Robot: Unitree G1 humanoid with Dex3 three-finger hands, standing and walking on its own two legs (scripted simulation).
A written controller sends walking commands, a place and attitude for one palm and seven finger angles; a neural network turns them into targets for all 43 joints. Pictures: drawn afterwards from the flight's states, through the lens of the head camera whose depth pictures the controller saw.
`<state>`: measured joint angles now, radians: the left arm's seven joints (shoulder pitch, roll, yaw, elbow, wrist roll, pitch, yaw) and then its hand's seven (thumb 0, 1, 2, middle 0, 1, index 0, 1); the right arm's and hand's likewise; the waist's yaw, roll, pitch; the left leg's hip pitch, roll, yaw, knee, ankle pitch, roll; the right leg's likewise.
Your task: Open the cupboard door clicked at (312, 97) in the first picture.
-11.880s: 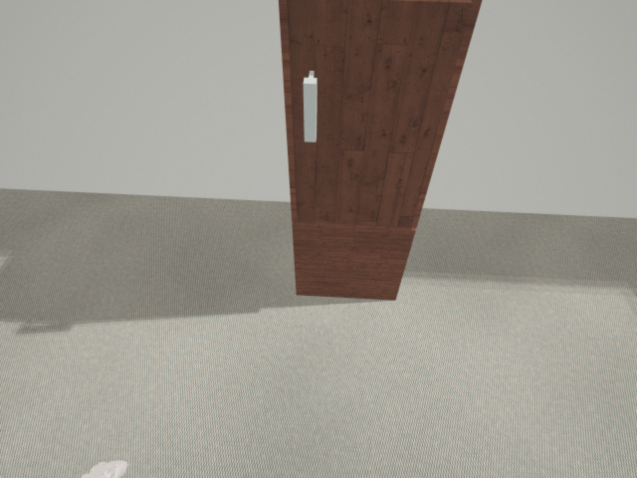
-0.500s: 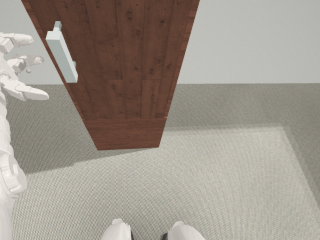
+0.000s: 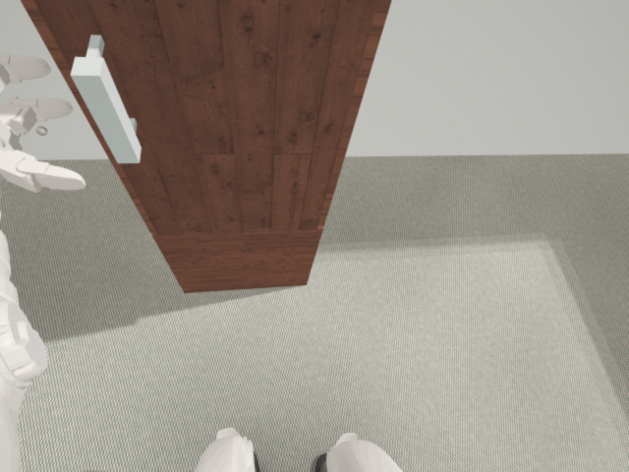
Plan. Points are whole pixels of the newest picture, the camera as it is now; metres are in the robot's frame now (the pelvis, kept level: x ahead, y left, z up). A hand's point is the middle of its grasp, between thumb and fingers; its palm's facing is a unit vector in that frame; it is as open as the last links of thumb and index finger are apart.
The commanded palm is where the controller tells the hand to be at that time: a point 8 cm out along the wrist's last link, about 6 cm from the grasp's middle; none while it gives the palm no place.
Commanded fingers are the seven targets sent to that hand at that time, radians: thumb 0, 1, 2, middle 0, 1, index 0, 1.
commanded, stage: move the hooked fingers beside the handle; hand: left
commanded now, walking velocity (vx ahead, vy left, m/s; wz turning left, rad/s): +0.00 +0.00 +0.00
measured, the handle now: (113, 103) +0.54 +0.21 +0.09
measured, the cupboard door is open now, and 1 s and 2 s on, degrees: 0 0 0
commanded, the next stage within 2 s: slide the fingers in behind the handle in 0.36 s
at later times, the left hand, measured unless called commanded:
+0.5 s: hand (37, 139) +0.47 +0.27 +0.10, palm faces +0.05 -1.00 -0.01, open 14.0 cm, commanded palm +0.45 +0.31 +0.10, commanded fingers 0.00 -0.50 0.30 -0.30 -1.20 -0.30 -1.20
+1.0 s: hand (73, 143) +0.47 +0.24 +0.10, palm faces +0.04 -1.00 +0.00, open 14.0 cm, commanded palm +0.45 +0.28 +0.10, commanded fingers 0.00 -0.50 0.30 -0.30 -1.20 -0.30 -1.20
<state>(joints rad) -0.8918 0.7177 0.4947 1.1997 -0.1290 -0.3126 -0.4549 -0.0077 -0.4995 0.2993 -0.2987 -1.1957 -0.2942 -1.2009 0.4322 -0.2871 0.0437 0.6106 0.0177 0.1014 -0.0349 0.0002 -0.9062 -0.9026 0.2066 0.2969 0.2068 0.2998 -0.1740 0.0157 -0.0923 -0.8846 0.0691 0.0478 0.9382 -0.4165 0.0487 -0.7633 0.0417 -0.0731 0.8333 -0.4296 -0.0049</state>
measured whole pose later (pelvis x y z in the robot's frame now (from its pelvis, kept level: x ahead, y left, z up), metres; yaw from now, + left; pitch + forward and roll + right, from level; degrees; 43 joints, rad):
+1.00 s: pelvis -0.01 -0.01 +0.00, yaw +1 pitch +17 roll -4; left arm -0.85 0.60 0.43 1.17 -0.14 -0.34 -0.36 -0.01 -0.50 0.30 -0.30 -1.20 -0.30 -1.20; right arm 0.40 -0.28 0.04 0.60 0.03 0.09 -0.03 0.00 -0.91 -0.90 0.21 0.30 0.21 0.30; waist -0.16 0.02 -0.10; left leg -0.83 0.07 0.05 0.93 -0.40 0.04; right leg -0.72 0.04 -0.07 0.85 -0.43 -0.01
